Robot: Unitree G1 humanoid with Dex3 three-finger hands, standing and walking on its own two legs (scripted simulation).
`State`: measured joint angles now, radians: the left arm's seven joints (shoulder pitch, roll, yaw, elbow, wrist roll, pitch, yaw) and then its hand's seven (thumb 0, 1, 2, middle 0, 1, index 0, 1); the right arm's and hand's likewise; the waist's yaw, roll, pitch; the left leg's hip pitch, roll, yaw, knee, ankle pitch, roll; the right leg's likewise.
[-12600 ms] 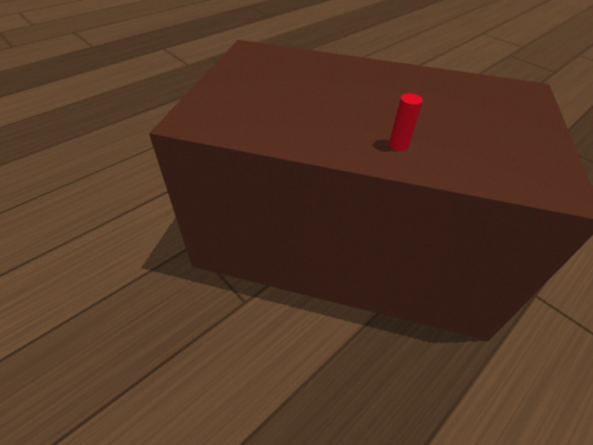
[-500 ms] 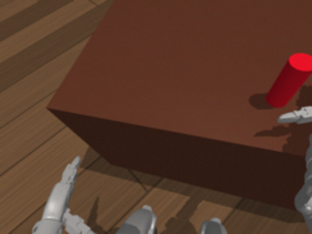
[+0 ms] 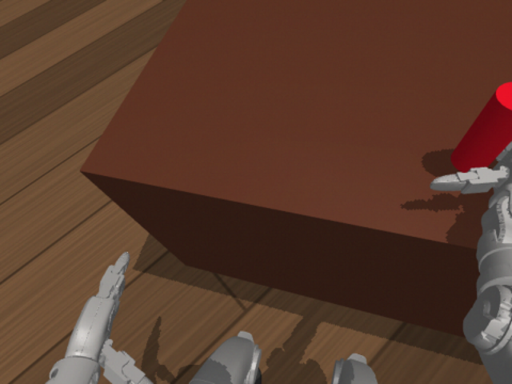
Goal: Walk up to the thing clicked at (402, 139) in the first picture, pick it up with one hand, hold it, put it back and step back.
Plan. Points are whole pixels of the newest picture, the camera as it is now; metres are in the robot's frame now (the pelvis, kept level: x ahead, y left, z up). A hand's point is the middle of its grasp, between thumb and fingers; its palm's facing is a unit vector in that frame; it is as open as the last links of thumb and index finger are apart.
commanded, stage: close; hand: right
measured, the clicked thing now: (490, 133) +0.54 -0.23 +0.05
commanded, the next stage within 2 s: settle in 0.64 s
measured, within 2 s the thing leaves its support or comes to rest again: leaves its support in 0.90 s
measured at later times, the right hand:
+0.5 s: hand (477, 144) +0.52 -0.22 +0.04, palm faces +0.21 +0.98 +0.02, open 11.5 cm
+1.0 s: hand (487, 129) +0.53 -0.22 +0.06, palm faces +0.22 +0.98 +0.02, open 8.0 cm
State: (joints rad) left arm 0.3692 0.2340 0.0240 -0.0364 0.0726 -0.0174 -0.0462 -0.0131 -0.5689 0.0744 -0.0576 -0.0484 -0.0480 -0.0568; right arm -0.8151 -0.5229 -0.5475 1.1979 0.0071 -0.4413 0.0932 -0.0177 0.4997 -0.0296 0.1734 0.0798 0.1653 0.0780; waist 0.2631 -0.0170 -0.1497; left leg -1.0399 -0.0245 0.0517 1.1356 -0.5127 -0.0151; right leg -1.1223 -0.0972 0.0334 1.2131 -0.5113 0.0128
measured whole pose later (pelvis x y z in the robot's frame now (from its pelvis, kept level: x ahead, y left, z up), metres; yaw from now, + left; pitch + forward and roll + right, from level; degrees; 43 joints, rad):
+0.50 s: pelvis +0.00 -0.01 +0.00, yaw +0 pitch +25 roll +5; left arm 0.37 0.25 0.05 -0.05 0.07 0.01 -0.05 -0.01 -0.53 0.06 -0.05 -0.06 -0.06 -0.05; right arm -0.83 -0.52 -0.52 1.19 0.00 -0.42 0.05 -0.02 0.34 -0.31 0.84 0.57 0.84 0.57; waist 0.26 -0.02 -0.16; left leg -1.04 -0.02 0.04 1.12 -0.51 -0.02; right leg -1.13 -0.09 0.03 1.21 -0.51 0.00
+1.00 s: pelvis +0.00 -0.01 +0.00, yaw +0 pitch +24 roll +5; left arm 0.36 0.25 0.04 -0.03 0.06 0.01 -0.04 -0.01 -0.54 0.06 -0.07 -0.06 -0.06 -0.06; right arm -0.88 -0.56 -0.53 1.19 -0.02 -0.39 0.05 -0.02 0.20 -1.03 0.86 1.09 0.90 1.11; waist 0.28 -0.02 -0.16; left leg -1.03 -0.02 0.05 1.11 -0.50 -0.02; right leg -1.12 -0.09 0.03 1.20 -0.50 0.01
